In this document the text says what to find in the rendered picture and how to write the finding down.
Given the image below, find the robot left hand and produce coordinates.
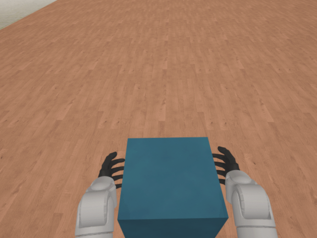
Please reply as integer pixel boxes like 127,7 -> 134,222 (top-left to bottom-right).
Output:
98,152 -> 125,189

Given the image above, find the robot right forearm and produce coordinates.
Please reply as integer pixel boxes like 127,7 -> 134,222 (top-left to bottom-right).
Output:
225,170 -> 278,238

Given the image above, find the carton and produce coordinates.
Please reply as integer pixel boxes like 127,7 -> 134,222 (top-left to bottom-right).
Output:
117,137 -> 229,238

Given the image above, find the robot left forearm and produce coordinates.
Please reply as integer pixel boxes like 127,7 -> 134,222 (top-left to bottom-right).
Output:
75,176 -> 117,238

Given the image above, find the robot right hand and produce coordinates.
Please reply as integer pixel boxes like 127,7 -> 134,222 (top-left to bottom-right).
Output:
212,146 -> 240,185

